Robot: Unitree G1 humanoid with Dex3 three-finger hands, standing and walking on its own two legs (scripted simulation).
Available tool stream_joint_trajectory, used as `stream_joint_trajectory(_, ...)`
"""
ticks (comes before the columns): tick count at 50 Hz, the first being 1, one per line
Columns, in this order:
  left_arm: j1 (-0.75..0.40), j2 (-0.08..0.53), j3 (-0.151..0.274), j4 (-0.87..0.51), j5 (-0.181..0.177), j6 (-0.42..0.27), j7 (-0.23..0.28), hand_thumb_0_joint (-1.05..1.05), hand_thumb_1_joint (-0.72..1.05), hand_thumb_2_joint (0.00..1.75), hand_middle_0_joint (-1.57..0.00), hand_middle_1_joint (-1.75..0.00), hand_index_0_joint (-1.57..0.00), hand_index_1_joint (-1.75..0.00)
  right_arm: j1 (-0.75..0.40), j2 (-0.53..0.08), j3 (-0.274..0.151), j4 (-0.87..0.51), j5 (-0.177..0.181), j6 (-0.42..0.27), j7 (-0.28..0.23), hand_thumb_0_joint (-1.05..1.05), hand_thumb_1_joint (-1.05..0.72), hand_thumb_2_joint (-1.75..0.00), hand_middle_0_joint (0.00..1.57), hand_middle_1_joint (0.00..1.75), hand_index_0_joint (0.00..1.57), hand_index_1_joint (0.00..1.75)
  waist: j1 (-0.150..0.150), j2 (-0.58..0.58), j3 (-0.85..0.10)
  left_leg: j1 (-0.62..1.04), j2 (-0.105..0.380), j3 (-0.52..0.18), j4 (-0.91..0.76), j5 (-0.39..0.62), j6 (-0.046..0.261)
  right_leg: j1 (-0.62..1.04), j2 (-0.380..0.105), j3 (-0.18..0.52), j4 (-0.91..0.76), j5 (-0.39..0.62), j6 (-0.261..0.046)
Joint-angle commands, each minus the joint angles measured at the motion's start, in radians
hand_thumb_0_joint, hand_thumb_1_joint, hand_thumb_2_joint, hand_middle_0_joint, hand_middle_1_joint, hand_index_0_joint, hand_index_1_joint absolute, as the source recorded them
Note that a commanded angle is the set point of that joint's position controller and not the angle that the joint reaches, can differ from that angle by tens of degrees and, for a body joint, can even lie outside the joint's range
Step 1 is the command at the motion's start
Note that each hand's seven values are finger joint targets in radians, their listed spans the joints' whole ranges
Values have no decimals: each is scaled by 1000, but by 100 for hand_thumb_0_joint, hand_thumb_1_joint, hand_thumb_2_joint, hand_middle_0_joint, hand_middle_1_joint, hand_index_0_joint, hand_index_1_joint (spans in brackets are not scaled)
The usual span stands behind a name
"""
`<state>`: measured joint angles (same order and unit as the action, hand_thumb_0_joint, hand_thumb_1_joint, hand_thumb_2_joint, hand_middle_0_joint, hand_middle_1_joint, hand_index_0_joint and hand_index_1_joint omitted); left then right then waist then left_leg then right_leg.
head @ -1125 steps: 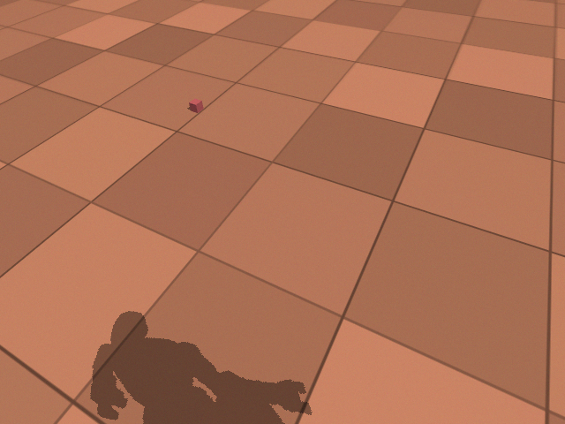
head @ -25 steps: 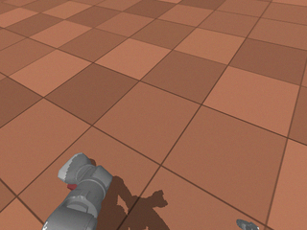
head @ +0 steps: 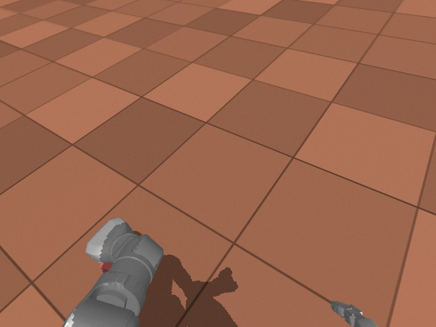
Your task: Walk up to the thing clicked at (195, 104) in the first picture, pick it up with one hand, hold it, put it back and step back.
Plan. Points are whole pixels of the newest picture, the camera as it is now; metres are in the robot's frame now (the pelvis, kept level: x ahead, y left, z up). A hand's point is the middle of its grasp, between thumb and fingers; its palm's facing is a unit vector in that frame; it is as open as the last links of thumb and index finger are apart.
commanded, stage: hold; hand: left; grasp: from above
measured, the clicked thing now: (124, 262) +0.30 +0.24 -0.09
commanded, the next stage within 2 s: crouch in 0.96 s
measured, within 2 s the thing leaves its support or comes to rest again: neither
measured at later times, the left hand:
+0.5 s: hand (117, 261) +0.28 +0.23 -0.03, palm faces -0.20 -0.39 -0.90, open 7.0 cm
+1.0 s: hand (117, 264) +0.28 +0.22 -0.03, palm faces -0.20 -0.37 -0.90, open 7.0 cm
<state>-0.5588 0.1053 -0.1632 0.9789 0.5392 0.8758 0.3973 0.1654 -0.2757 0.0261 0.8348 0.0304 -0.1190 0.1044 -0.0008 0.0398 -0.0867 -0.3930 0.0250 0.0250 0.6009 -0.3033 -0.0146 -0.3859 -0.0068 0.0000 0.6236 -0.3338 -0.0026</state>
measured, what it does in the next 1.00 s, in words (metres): stands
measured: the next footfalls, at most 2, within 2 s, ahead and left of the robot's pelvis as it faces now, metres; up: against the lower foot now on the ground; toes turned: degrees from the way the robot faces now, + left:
none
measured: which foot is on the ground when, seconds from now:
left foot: down 0.00-1.00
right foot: down 0.00-1.00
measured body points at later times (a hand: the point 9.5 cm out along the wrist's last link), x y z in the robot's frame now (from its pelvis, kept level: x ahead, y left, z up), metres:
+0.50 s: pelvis -0.01 +0.00 +0.01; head -0.01 -0.02 +0.45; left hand +0.29 +0.24 +0.02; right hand +0.16 -0.22 -0.11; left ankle +0.00 +0.13 -0.73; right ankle -0.01 -0.12 -0.73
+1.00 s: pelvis -0.01 +0.00 +0.01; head +0.00 -0.02 +0.46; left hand +0.29 +0.24 +0.02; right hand +0.17 -0.22 -0.11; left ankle +0.00 +0.13 -0.73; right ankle -0.01 -0.12 -0.73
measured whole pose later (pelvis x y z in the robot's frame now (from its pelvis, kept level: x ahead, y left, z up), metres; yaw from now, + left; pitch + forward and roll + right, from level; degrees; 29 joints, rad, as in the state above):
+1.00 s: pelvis -0.01 +0.00 +0.01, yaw +0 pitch +3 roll +1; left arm -0.46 0.11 -0.22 0.80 0.58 0.93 0.33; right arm 0.13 -0.26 0.04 0.81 0.04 -0.14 0.10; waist 0.03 0.05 -0.06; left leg -0.32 0.02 0.03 0.54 -0.27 -0.01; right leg -0.31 -0.01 0.00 0.56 -0.30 0.00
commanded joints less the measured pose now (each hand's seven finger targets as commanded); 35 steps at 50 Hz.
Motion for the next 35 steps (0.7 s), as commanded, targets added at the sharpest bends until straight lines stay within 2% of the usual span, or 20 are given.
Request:
stream_joint_trajectory(1, -383, 151, -7, -177, 70, 1, 33, 0, 53, 50, -104, -41, -98, -47, -82, -119, -37, -124, 8, -37, -3, 0, -91, -91, 20, 30, 20, 30, -4, -76, -295, 131, -41, 18, -49, 314, 29, 153, 29, -5, -75, 381, -3)
stream_joint_trajectory(3, -369, 142, -20, -192, 81, 5, 27, 0, 56, 52, -107, -41, -100, -47, -94, -115, -34, -129, 13, -40, -3, 0, -91, -91, 20, 30, 20, 30, -6, -78, -284, 130, -42, 17, -55, 304, 30, 161, 28, -3, -82, 377, 0)
stream_joint_trajectory(4, -371, 152, -13, -206, 82, 5, 24, 0, 59, 51, -107, -43, -101, -48, -97, -116, -38, -130, 13, -38, -3, 0, -91, -91, 20, 30, 20, 30, 0, -70, -300, 137, -45, 21, -51, 313, 30, 167, 25, 2, -87, 392, 2)
stream_joint_trajectory(7, -343, 139, -19, -221, 71, 16, 14, 0, 59, 52, -108, -42, -102, -47, -107, -113, -35, -137, 14, -39, 0, 0, -91, -91, 20, 30, 20, 30, 4, -84, -297, 141, -45, 19, -59, 313, 32, 181, 25, -3, -92, 396, 2)
stream_joint_trajectory(8, -350, 156, -15, -219, 77, 23, 13, 0, 57, 53, -107, -41, -101, -47, -107, -114, -35, -136, 15, -38, 0, 0, -91, -91, 20, 30, 20, 30, 6, -71, -279, 140, -45, 22, -64, 310, 31, 172, 25, -1, -100, 388, 2)
stream_joint_trajectory(10, -346, 129, -33, -232, 74, 32, 6, 0, 58, 53, -108, -41, -102, -47, -115, -107, -30, -137, 16, -40, 0, 0, -91, -91, 20, 30, 20, 30, 1, -85, -258, 146, -42, 17, -76, 301, 32, 168, 29, -8, -108, 368, 0)
stream_joint_trajectory(12, -339, 161, -17, -222, 78, 39, 5, 0, 56, 51, -106, -41, -100, -47, -115, -111, -31, -140, 16, -41, 0, 0, -91, -91, 20, 30, 20, 30, 13, -67, -236, 139, -42, 18, -88, 281, 29, 161, 30, -11, -112, 327, -6)
stream_joint_trajectory(14, -332, 143, -29, -240, 75, 43, 2, 0, 59, 50, -106, -42, -101, -47, -129, -106, -28, -146, 16, -46, 1, 0, -91, -91, 20, 30, 20, 30, 14, -70, -227, 140, -40, 14, -99, 260, 28, 163, 32, -13, -121, 296, -8)
stream_joint_trajectory(15, -327, 153, -24, -230, 79, 45, -1, 0, 58, 52, -106, -42, -101, -47, -128, -108, -28, -147, 17, -49, 1, 0, -91, -91, 20, 30, 20, 30, 14, -69, -233, 144, -39, 12, -103, 263, 26, 167, 34, -13, -118, 289, -10)
stream_joint_trajectory(21, -307, 149, -29, -296, 73, 47, -18, 0, 63, 58, -114, -41, -106, -49, -139, -105, -27, -161, 22, -50, 2, 0, -91, -91, 20, 30, 20, 30, 15, -86, -265, 171, -44, 15, -94, 285, 33, 190, 28, -7, -129, 330, -2)
stream_joint_trajectory(22, -321, 178, -20, -317, 81, 45, -18, 0, 64, 57, -113, -42, -106, -48, -138, -105, -28, -162, 22, -51, 1, 0, -91, -91, 20, 30, 20, 30, 24, -64, -271, 174, -44, 16, -98, 287, 30, 189, 28, -7, -125, 321, -5)
stream_joint_trajectory(23, -317, 169, -25, -289, 88, 49, -18, 0, 65, 56, -113, -41, -106, -48, -141, -102, -25, -156, 22, -51, -1, 0, -91, -91, 20, 30, 20, 30, 16, -67, -243, 165, -41, 15, -101, 283, 29, 178, 29, -9, -127, 315, -6)
stream_joint_trajectory(24, -328, 156, -36, -339, 84, 45, -22, 0, 67, 56, -114, -42, -108, -49, -147, -97, -22, -165, 23, -51, -1, 0, -91, -91, 20, 30, 20, 30, 16, -76, -259, 179, -42, 14, -102, 284, 31, 180, 29, -9, -131, 319, -4)
stream_joint_trajectory(26, -317, 180, -30, -341, 97, 47, -26, 0, 70, 55, -116, -42, -110, -48, -144, -100, -23, -167, 25, -51, -3, 0, -91, -91, 20, 30, 20, 30, 23, -54, -254, 173, -43, 15, -110, 266, 29, 186, 28, -8, -132, 293, -8)
stream_joint_trajectory(30, -290, 150, -49, -335, 94, 60, -38, 0, 71, 54, -116, -41, -110, -47, -158, -95, -17, -168, 29, -57, -5, 0, -91, -91, 20, 30, 20, 30, 18, -56, -218, 171, -36, 6, -127, 241, 26, 167, 34, -14, -136, 253, -13)
stream_joint_trajectory(31, -277, 132, -56, -332, 87, 64, -41, 0, 71, 52, -114, -41, -109, -46, -159, -93, -18, -170, 28, -58, -6, 0, -91, -90, 20, 30, 20, 30, 25, -61, -202, 159, -38, 5, -129, 237, 25, 166, 33, -16, -141, 244, -13)
stream_joint_trajectory(32, -278, 140, -49, -344, 86, 64, -43, 0, 68, 55, -114, -41, -108, -47, -165, -95, -20, -171, 28, -58, -5, 0, -91, -91, 20, 30, 20, 30, 24, -60, -222, 177, -35, 5, -128, 246, 25, 171, 34, -14, -140, 251, -13)
stream_joint_trajectory(33, -279, 138, -50, -303, 87, 69, -44, 0, 69, 54, -114, -43, -109, -48, -161, -95, -19, -166, 27, -60, -6, 0, -91, -90, 20, 30, 20, 30, 18, -75, -197, 156, -37, 5, -126, 237, 26, 161, 33, -12, -144, 244, -11)
stream_joint_trajectory(34, -296, 162, -39, -340, 86, 65, -44, 0, 69, 55, -114, -42, -108, -48, -161, -96, -21, -168, 26, -63, -5, 0, -91, -90, 20, 30, 20, 30, 25, -65, -204, 160, -37, 5, -129, 231, 25, 166, 32, -13, -145, 239, -12)
stream_joint_trajectory(35, -277, 152, -44, -319, 89, 67, -45, 0, 71, 57, -115, -43, -110, -49, -161, -95, -19, -166, 26, -65, -6, 0, -91, -90, 20, 30, 20, 30, 25, -69, -203, 159, -37, 5, -129, 227, 24, 168, 32, -12, -146, 231, -13)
